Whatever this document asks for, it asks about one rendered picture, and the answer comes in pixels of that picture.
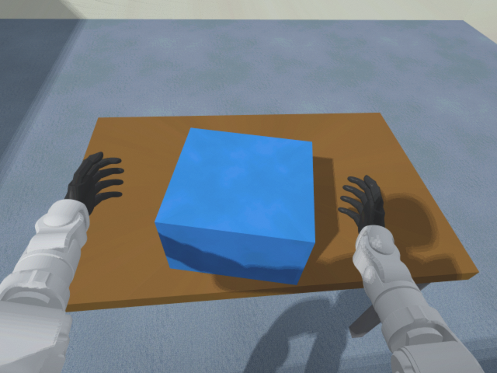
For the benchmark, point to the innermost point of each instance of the left robot forearm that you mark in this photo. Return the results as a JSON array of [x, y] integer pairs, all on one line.
[[45, 270]]

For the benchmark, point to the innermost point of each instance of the carton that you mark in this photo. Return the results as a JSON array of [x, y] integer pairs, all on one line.
[[240, 205]]

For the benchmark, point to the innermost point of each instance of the robot left hand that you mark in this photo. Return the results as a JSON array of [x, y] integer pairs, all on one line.
[[85, 186]]

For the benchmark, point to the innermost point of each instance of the table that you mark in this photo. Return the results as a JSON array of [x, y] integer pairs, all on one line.
[[123, 263]]

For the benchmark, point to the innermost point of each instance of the right robot forearm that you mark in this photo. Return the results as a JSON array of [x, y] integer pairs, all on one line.
[[405, 315]]

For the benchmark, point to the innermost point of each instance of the robot right hand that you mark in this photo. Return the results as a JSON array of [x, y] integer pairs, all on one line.
[[371, 211]]

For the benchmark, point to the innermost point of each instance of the robot left upper arm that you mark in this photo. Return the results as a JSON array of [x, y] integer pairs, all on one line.
[[33, 339]]

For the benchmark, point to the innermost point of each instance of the robot right upper arm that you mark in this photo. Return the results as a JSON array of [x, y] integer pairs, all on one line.
[[442, 357]]

